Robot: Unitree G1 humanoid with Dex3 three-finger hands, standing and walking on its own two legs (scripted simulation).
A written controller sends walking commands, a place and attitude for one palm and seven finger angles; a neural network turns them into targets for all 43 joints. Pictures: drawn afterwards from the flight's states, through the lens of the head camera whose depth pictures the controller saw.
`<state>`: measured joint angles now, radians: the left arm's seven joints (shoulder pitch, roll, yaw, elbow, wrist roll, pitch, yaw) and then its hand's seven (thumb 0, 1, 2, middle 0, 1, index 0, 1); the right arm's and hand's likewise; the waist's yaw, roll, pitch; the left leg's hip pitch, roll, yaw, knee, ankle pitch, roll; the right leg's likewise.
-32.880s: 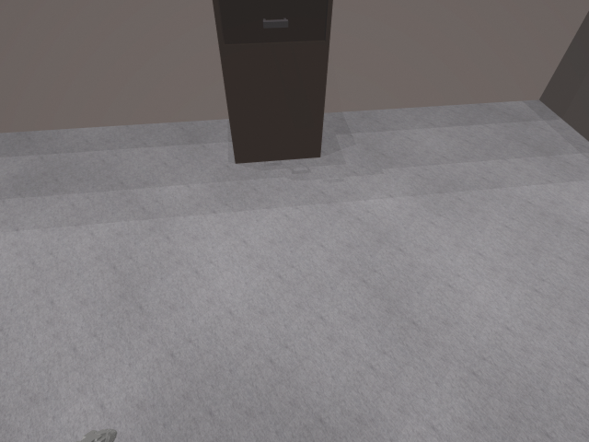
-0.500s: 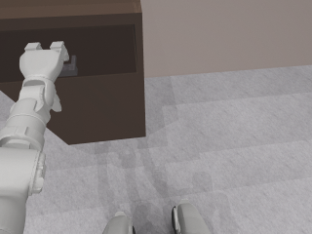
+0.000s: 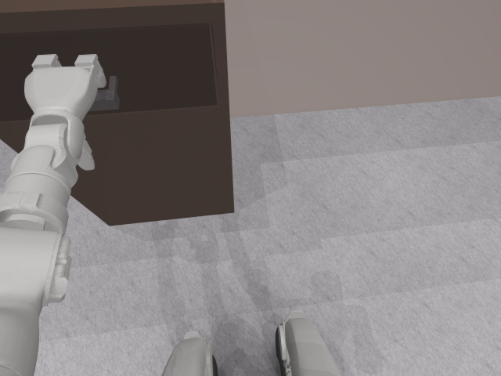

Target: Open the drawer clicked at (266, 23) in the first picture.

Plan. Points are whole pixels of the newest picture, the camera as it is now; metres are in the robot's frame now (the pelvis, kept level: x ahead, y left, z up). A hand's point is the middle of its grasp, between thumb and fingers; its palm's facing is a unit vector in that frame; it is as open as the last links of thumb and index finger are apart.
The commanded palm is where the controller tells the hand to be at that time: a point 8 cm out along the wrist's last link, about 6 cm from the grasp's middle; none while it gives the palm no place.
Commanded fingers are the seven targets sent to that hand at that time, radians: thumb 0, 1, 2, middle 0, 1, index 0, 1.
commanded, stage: lower the fingers behind the handle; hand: left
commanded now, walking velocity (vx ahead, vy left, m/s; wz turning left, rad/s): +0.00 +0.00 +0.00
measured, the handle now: (86, 92) +0.58 +0.24 +0.04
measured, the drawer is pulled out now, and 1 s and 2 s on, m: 0.00 0.00 0.00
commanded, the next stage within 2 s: lift the hand off the handle in 0.06 s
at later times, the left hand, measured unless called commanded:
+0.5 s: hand (79, 110) +0.53 +0.24 +0.05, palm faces -0.04 +0.05 -1.00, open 13.7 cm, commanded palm +0.53 +0.22 +0.08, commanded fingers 0.00 -0.50 0.30 -0.30 -1.20 -0.30 -1.20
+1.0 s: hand (75, 98) +0.54 +0.23 +0.07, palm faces -0.06 +0.00 -1.00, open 13.5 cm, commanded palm +0.53 +0.22 +0.15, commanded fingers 0.00 -0.50 0.30 -0.30 -1.20 -0.30 -1.20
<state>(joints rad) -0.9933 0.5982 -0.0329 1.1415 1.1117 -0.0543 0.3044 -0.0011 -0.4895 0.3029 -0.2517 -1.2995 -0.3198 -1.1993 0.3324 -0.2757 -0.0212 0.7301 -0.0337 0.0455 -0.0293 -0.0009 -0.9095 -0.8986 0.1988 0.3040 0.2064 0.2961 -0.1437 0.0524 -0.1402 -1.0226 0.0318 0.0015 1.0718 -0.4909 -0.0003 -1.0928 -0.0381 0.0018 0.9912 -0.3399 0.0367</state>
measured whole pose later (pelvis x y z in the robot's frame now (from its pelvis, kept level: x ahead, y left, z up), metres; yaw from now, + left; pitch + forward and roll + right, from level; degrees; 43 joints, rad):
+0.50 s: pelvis +0.00 +0.00 +0.00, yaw +0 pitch +26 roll -1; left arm -1.04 0.62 -0.04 1.17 1.11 -0.05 0.29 0.00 -0.49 0.30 -0.31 -1.32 -0.34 -1.23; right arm 0.34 -0.28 -0.02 0.73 -0.03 0.04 -0.03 0.00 -0.91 -0.90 0.20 0.30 0.21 0.30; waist -0.15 0.05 -0.14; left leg -1.05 0.03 -0.01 1.09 -0.49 -0.01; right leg -1.11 -0.04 -0.01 1.00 -0.34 0.03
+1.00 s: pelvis +0.02 +0.00 +0.03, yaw +0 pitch +22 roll -2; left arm -0.92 0.58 -0.01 1.08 1.09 -0.10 0.27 0.00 -0.49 0.30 -0.36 -1.21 -0.39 -1.21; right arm 0.38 -0.27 -0.03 0.75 -0.04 0.05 -0.03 0.00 -0.91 -0.90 0.20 0.30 0.21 0.30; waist -0.14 0.06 -0.11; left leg -0.83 0.04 0.00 0.89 -0.44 0.00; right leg -0.88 -0.03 -0.01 0.80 -0.29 0.04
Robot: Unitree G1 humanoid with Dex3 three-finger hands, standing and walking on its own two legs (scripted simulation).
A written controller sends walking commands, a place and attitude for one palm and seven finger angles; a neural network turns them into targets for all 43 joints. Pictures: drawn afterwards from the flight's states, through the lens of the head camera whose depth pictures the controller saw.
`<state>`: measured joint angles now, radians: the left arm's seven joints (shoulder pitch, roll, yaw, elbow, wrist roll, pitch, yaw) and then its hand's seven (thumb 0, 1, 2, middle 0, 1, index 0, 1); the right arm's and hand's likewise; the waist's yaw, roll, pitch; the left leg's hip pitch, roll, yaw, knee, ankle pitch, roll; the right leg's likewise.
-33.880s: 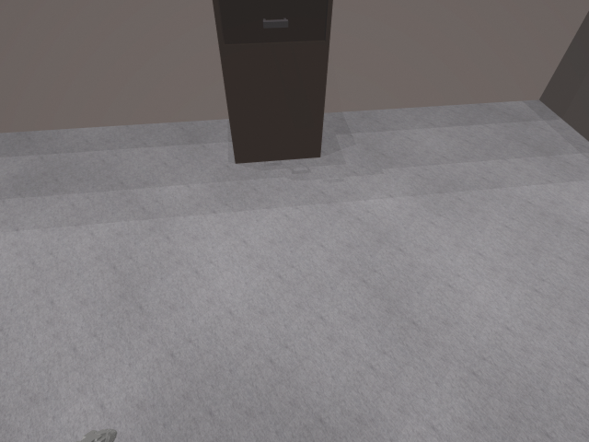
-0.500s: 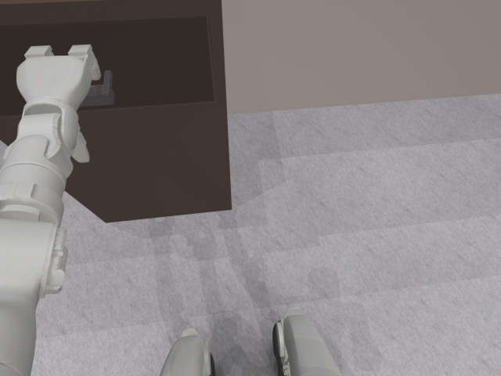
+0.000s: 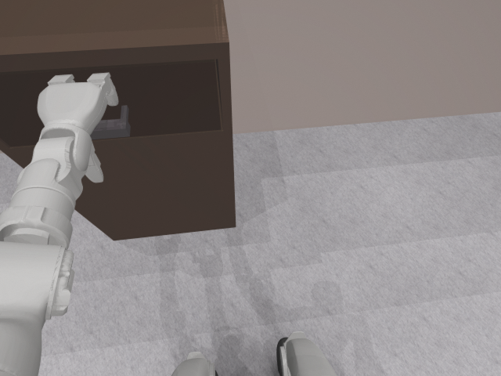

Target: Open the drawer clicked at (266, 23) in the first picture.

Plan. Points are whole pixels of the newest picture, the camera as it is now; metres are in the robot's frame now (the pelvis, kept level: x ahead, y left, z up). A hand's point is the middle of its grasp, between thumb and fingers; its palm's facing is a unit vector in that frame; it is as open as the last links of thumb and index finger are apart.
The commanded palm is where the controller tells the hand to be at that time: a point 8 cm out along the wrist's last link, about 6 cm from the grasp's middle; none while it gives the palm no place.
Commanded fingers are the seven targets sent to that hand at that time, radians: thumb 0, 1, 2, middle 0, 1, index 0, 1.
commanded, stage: lift the hand off the handle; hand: left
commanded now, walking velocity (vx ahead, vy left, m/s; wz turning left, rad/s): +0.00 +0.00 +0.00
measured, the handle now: (100, 121) +0.56 +0.23 +0.00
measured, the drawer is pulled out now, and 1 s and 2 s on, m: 0.00 0.00 0.00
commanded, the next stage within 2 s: draw the hand back to the body in 0.76 s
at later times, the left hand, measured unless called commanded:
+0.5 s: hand (55, 90) +0.51 +0.24 +0.13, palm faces -0.03 +0.02 -1.00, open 13.6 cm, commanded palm +0.49 +0.23 +0.18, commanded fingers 0.00 -0.50 0.30 -0.30 -1.20 -0.30 -1.20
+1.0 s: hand (55, 82) +0.51 +0.23 +0.14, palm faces -0.02 -0.01 -1.00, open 13.8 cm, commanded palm +0.46 +0.24 +0.21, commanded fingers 0.00 -0.50 0.30 -0.30 -1.20 -0.30 -1.20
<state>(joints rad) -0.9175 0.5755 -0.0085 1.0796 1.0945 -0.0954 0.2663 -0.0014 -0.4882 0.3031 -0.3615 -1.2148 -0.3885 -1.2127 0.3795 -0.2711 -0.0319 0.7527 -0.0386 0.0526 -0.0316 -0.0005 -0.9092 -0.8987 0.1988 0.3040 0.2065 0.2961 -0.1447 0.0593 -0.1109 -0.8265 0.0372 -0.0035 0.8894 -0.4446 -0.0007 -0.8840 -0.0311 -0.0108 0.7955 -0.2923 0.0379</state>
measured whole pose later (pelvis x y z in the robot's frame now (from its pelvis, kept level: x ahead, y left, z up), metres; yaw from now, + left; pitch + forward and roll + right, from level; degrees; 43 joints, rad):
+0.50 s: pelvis +0.02 +0.00 +0.03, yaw +0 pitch +15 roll -1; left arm -0.91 0.55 -0.05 1.01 1.06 -0.04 0.15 0.00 -0.49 0.30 -0.33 -1.21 -0.37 -1.22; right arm 0.30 -0.27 -0.04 0.71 0.00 0.09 -0.04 0.00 -0.91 -0.90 0.20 0.30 0.21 0.30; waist -0.08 0.06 -0.10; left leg -0.55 0.03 0.01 0.69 -0.40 0.00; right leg -0.62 -0.03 -0.01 0.63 -0.27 0.04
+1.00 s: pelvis +0.03 -0.01 +0.03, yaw -1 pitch +14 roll -1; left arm -0.81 0.58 0.02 0.87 1.05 -0.12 0.08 0.00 -0.49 0.30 -0.32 -1.20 -0.32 -1.20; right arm 0.35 -0.28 -0.05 0.69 0.01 0.11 -0.04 0.00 -0.91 -0.90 0.20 0.30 0.21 0.30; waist -0.07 0.06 -0.09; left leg -0.47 0.04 0.04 0.62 -0.38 -0.01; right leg -0.57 -0.02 0.02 0.58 -0.25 0.03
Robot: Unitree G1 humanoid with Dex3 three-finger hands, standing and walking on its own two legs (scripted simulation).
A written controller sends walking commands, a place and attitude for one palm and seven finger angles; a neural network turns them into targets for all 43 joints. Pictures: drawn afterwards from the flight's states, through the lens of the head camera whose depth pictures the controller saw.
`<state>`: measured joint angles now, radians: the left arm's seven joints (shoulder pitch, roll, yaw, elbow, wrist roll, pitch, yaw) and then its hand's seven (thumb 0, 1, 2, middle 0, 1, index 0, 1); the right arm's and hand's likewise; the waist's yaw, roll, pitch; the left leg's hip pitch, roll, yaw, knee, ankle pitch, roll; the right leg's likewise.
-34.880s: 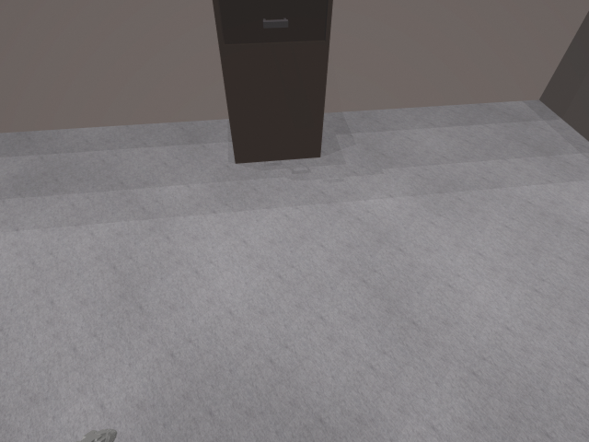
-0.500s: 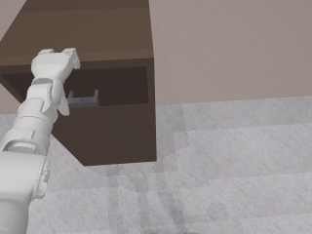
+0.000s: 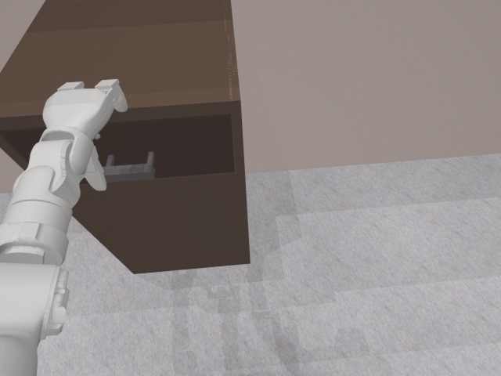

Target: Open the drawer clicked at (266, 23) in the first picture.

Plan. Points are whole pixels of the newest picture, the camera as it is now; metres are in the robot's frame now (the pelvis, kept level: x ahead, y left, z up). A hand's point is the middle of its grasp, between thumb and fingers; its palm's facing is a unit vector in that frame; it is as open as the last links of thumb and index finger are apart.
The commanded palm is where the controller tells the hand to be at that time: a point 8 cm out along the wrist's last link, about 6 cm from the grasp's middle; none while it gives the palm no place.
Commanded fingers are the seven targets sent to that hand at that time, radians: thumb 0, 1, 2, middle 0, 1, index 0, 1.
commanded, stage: draw the hand back to the body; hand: left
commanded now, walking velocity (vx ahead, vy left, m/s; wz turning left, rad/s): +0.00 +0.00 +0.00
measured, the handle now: (129, 165) +0.52 +0.25 -0.03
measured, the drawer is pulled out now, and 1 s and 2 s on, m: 0.00 0.00 0.00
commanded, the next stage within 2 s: step back with the hand held close in 1.46 s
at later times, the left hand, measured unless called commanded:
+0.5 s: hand (55, 210) +0.33 +0.26 +0.12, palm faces +0.07 -0.20 -0.98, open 13.8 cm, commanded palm +0.29 +0.26 +0.18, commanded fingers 0.00 -0.40 0.34 -0.29 -1.13 -0.29 -1.13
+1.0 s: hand (10, 291) +0.21 +0.23 +0.17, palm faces +0.42 -0.84 -0.34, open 11.0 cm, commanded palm +0.15 +0.27 +0.19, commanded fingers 0.00 0.48 0.72 -0.23 -0.57 -0.23 -0.57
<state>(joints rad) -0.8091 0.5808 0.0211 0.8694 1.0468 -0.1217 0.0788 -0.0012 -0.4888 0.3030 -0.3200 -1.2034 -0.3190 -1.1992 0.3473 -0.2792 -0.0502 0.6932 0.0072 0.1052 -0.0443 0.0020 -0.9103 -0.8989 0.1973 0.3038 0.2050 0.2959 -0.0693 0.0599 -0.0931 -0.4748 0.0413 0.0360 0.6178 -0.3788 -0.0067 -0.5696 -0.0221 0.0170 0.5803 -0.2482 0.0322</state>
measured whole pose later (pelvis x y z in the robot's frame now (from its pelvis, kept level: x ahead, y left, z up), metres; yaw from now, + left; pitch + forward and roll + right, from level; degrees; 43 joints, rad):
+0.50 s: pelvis +0.00 +0.00 +0.01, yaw +3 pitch +3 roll +0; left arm -0.27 0.50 -0.04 0.22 0.78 0.01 0.02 0.00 -0.49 0.30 -0.32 -1.20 -0.32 -1.20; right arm 0.11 -0.27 -0.01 0.61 0.03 0.07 -0.05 0.00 -0.91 -0.90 0.20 0.30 0.20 0.30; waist 0.07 0.09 -0.04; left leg -0.22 0.02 -0.01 0.49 -0.33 -0.01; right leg -0.30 -0.05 -0.03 0.48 -0.24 0.03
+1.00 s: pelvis +0.00 -0.02 +0.02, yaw +2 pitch -4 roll -1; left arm 0.33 0.30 0.27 -0.32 -0.04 -0.11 0.10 0.00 0.14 0.58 -0.26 -0.79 -0.26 -0.78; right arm 0.21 -0.24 0.02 0.66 -0.02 -0.14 -0.08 0.01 -0.91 -0.90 0.20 0.30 0.21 0.30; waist 0.05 0.07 0.03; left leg -0.04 0.06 0.00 0.40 -0.30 -0.04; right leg -0.13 -0.01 -0.03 0.39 -0.20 0.01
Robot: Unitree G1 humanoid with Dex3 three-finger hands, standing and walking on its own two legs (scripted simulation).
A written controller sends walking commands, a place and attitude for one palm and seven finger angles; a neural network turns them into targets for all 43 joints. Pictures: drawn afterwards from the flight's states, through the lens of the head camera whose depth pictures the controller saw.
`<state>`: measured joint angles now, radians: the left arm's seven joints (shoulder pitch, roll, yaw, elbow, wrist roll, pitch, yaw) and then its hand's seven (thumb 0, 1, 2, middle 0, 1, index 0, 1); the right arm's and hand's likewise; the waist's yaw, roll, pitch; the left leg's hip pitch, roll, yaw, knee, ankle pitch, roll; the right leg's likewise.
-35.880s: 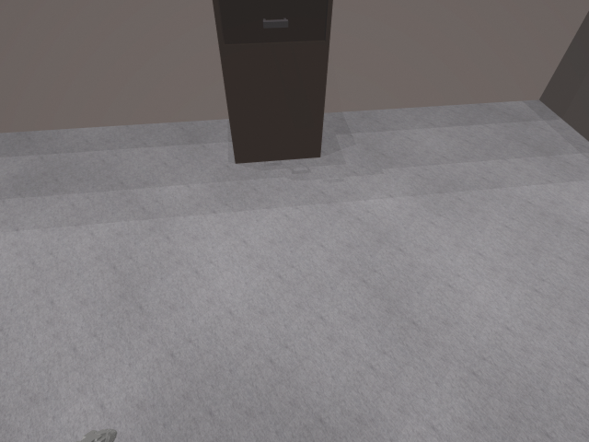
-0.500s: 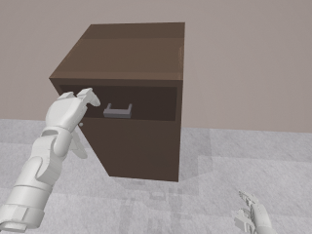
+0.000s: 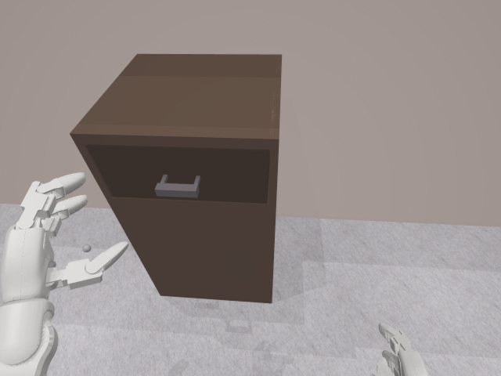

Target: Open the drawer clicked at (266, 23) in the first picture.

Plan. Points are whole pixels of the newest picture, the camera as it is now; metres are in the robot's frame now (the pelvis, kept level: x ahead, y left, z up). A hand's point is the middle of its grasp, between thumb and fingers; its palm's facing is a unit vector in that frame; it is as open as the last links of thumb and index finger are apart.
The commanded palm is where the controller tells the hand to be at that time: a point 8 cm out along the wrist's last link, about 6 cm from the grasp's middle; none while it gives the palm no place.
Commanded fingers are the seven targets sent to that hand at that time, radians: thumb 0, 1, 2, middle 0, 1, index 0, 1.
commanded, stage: draw the hand back to the body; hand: left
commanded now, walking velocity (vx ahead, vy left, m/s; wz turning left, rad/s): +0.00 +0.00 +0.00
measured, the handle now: (179, 184) +0.54 +0.25 -0.05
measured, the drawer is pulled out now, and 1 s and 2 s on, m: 0.00 0.00 0.00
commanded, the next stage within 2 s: step back with the hand held close in 0.46 s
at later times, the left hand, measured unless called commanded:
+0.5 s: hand (49, 300) +0.15 +0.25 +0.16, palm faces +0.45 -0.81 -0.38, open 7.5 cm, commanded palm +0.10 +0.28 +0.17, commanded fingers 0.00 0.90 0.90 -0.20 -0.30 -0.20 -0.30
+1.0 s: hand (35, 321) +0.13 +0.26 +0.15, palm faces +0.35 -0.81 -0.47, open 7.4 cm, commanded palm +0.07 +0.30 +0.17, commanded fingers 0.00 0.90 0.90 -0.20 -0.30 -0.20 -0.30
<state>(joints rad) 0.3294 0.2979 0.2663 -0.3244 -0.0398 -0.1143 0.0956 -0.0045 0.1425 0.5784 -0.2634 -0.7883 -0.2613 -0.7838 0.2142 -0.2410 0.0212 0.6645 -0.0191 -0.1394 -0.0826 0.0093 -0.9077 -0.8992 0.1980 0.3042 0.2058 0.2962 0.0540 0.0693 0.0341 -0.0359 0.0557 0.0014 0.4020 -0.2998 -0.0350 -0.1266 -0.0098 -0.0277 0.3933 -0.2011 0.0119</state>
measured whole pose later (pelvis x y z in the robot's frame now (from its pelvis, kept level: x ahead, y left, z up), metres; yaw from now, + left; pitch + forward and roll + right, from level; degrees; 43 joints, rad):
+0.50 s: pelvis -0.02 +0.00 +0.00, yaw +1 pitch -6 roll -1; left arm 0.50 0.29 0.29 -0.45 -0.03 -0.13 0.11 0.01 0.85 0.88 -0.21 -0.33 -0.21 -0.32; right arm 0.20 -0.20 0.03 0.65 -0.03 -0.22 -0.10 0.01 -0.91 -0.90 0.20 0.30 0.21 0.30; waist 0.08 0.06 0.04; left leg -0.06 0.05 -0.01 0.46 -0.30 -0.03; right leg -0.14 -0.02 -0.04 0.43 -0.19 0.01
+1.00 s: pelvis -0.06 +0.02 -0.01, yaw +1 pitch +0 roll -1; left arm 0.64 0.40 0.37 -0.60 0.00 -0.20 0.16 0.01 0.89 0.90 -0.22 -0.31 -0.21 -0.30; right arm 0.24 -0.21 0.00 0.54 -0.04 -0.09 -0.09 0.01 -0.91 -0.90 0.20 0.30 0.21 0.30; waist -0.02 -0.04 0.01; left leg -0.31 0.02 -0.01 0.61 -0.31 -0.01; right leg -0.37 -0.04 -0.02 0.53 -0.17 0.03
